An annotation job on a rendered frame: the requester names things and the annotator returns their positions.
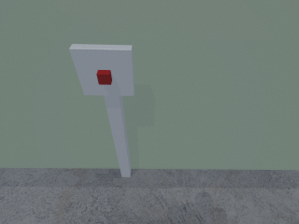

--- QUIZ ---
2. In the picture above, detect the button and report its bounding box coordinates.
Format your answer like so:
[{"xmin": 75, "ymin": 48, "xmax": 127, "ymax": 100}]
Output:
[{"xmin": 96, "ymin": 70, "xmax": 112, "ymax": 85}]

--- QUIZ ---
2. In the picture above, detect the panel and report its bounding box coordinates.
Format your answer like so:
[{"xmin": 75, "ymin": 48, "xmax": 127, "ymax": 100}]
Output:
[{"xmin": 69, "ymin": 44, "xmax": 135, "ymax": 177}]

